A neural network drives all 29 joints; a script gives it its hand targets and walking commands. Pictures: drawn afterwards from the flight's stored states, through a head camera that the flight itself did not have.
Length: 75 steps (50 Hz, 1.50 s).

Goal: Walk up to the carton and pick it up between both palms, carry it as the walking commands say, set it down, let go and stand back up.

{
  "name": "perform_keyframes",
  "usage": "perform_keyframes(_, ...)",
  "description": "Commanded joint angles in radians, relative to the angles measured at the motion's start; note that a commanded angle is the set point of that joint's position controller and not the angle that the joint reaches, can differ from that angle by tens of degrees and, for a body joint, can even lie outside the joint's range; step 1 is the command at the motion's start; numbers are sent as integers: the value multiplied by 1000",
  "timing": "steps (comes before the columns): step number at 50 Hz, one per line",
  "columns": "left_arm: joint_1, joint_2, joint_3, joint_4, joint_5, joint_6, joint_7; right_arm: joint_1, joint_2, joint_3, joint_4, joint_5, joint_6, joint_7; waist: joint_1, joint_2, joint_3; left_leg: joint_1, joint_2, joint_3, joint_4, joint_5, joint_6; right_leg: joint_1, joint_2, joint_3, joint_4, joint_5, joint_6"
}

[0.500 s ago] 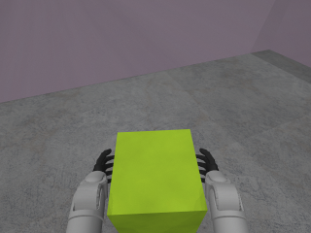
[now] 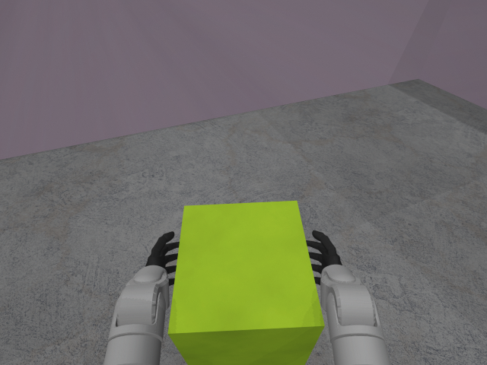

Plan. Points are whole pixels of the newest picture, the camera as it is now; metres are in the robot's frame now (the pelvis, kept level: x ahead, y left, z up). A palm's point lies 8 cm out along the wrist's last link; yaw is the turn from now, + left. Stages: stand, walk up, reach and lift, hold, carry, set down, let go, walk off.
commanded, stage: hold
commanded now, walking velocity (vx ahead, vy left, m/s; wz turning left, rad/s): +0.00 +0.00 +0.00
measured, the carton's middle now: (244, 291) +0.29 +0.00 -0.02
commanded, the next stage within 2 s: carry in 0.62 s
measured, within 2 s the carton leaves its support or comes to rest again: neither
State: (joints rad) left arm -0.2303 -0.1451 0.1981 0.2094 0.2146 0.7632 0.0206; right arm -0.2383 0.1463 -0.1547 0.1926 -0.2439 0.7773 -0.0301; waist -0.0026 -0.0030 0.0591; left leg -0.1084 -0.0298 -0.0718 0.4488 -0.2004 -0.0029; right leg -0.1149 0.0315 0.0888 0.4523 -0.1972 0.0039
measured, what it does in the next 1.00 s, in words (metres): shifts its weight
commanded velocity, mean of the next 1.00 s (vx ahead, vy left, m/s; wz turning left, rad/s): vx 0.21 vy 0.00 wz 0.00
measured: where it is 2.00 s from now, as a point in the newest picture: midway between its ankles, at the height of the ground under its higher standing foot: (227, 329)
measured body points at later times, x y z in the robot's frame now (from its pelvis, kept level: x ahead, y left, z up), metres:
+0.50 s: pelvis +0.00 +0.00 +0.00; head -0.03 +0.00 +0.45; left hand +0.29 +0.15 +0.03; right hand +0.29 -0.15 +0.03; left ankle +0.04 +0.12 -0.74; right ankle +0.04 -0.12 -0.74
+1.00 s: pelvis +0.07 +0.01 +0.00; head +0.02 +0.02 +0.45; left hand +0.34 +0.18 +0.07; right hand +0.35 -0.12 +0.08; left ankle +0.04 +0.12 -0.74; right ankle +0.04 -0.11 -0.72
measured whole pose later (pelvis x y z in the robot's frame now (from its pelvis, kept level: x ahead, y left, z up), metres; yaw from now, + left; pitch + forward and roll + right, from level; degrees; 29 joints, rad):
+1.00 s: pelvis +0.07 +0.01 +0.00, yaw +1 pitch +4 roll +0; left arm -0.13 -0.13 0.13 -0.15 0.11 1.08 0.09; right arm -0.17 0.14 -0.06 -0.13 -0.13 1.08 -0.10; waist 0.00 0.00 -0.20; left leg -0.26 0.02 0.05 0.45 -0.25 0.02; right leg -0.32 -0.01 -0.01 0.62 -0.36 0.00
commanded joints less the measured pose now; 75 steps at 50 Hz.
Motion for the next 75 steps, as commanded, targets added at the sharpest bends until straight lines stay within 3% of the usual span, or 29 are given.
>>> perform_keyframes(1,-601,-991,-621,-53,-258,-46,-246,-629,952,541,-87,277,-76,257,-11,12,-293,54,-39,-10,-87,5,4,29,47,5,-89,-14,-27)
perform_keyframes(9,-589,-1012,-637,-112,-272,-52,-243,-642,1009,606,-141,310,-72,251,17,-20,-392,87,-43,-12,-63,136,9,81,38,11,-76,104,-12)
perform_keyframes(18,-556,-974,-624,-102,-253,-35,-244,-569,956,560,-118,278,-58,247,-7,23,-306,83,-46,-14,-78,110,-2,61,41,12,-92,80,-23)
perform_keyframes(24,-523,-993,-651,-145,-286,-43,-240,-588,977,620,-204,315,-64,242,3,-33,-364,119,-46,-22,-61,194,5,71,46,5,-81,155,-12)
perform_keyframes(30,-564,-978,-636,-113,-265,-45,-244,-598,960,580,-145,290,-69,244,-5,7,-336,77,-48,-15,-77,59,10,45,42,11,-88,36,-19)
perform_keyframes(31,-599,-954,-653,-158,-280,-36,-243,-628,910,591,-195,287,-66,251,10,9,-413,-45,134,-46,-48,27,37,-52,-137,24,-46,-64,-42)
perform_keyframes(33,-650,-937,-657,-175,-295,-20,-236,-713,929,620,-224,330,-53,256,-1,25,-334,-175,130,-85,-119,-462,54,-157,-92,42,-42,-396,-57)
perform_keyframes(34,-646,-919,-648,-189,-300,-18,-232,-708,919,627,-231,350,-46,252,3,-15,-370,-184,138,-90,-115,-517,60,-154,-99,56,-58,-469,-63)
perform_keyframes(36,-648,-935,-708,-260,-346,16,-221,-681,920,675,-289,386,-13,234,12,38,-428,-222,134,-83,-110,-470,56,-91,-113,57,-63,-419,-73)
perform_keyframes(39,-616,-914,-753,-341,-406,84,-213,-658,935,732,-405,437,53,202,18,-147,-480,-345,59,72,133,-141,19,134,-240,219,-159,-226,-139)
perform_keyframes(41,-534,-883,-763,-369,-416,150,-198,-602,904,754,-428,474,128,193,11,-165,-488,-385,27,136,117,-173,12,162,-283,244,-139,-56,-169)
perform_keyframes(44,-482,-856,-769,-419,-407,244,-172,-532,862,736,-426,496,232,202,6,-89,-454,-91,35,145,-67,-171,20,-114,-242,173,-165,-317,-132)
perform_keyframes(45,-513,-870,-787,-464,-426,273,-170,-544,866,731,-451,503,254,205,-8,19,-469,36,146,-10,-145,-233,54,-244,-158,54,-24,-309,-86)
perform_keyframes(46,-573,-878,-819,-534,-463,297,-173,-522,853,737,-476,504,271,203,-19,229,-471,156,302,-270,-255,-318,111,-388,-54,-117,211,-212,-24)
perform_keyframes(47,-606,-887,-844,-542,-501,325,-174,-570,855,745,-532,524,283,193,-18,309,-388,251,380,-375,-277,-186,167,-570,-15,-178,247,-214,11)
perform_keyframes(50,-547,-868,-830,-535,-534,384,-180,-567,870,768,-580,546,352,165,-26,112,-369,233,386,-278,-233,28,199,-545,-33,-166,129,-292,-11)
perform_keyframes(55,-443,-897,-830,-578,-553,444,-173,-561,835,760,-691,558,423,159,4,115,-498,23,198,70,-71,78,78,-60,-14,-215,-70,9,-39)
perform_keyframes(57,-450,-872,-820,-574,-554,474,-172,-482,824,736,-603,532,453,163,26,71,-507,-275,146,128,80,-117,36,239,-132,-54,-91,-87,-89)
perform_keyframes(58,-484,-857,-820,-592,-557,486,-170,-482,852,746,-587,538,465,168,34,-106,-525,-478,92,178,281,-209,-2,401,-315,204,-149,-143,-142)
perform_keyframes(59,-516,-835,-807,-616,-543,493,-168,-458,839,736,-549,543,478,176,24,-192,-476,-614,49,163,406,-349,0,392,-424,369,-192,-52,-207)
perform_keyframes(60,-498,-848,-796,-605,-518,495,-167,-493,852,733,-587,553,483,188,18,-165,-419,-634,103,121,422,-372,9,296,-467,382,-222,-61,-257)
perform_keyframes(63,-567,-900,-834,-646,-541,494,-162,-625,911,759,-609,605,482,201,29,-58,-321,-583,96,158,289,-315,4,167,-402,231,-269,-84,-214)
perform_keyframes(68,-566,-910,-824,-677,-582,493,-171,-545,923,720,-629,575,464,163,7,-148,-440,-201,24,248,-59,66,18,112,-236,-122,-124,184,-97)
perform_keyframes(69,-529,-920,-817,-662,-575,491,-172,-528,911,715,-647,565,458,158,-7,-71,-504,-5,17,261,-76,92,36,40,-193,-188,-15,209,-69)
perform_keyframes(70,-528,-898,-799,-672,-565,488,-180,-494,910,716,-624,546,456,151,-20,-16,-574,207,112,115,-97,38,96,-117,-145,-253,150,204,-21)
perform_keyframes(71,-529,-907,-809,-664,-567,492,-180,-454,901,704,-613,538,455,151,-34,188,-613,417,294,-158,-114,16,173,-373,-93,-250,337,17,15)
perform_keyframes(72,-488,-889,-792,-609,-554,497,-183,-440,889,701,-594,521,457,148,-24,230,-555,479,420,-390,-185,63,246,-579,-14,-206,482,-345,26)
perform_keyframes(73,-498,-893,-812,-639,-571,492,-188,-410,892,709,-607,516,456,147,-24,187,-549,477,460,-442,-166,166,285,-608,-45,-109,563,-380,1)
perform_keyframes(75,-502,-932,-824,-631,-593,484,-196,-489,910,744,-664,535,440,151,-33,94,-520,468,441,-300,-119,361,273,-679,-87,-115,482,-337,-9)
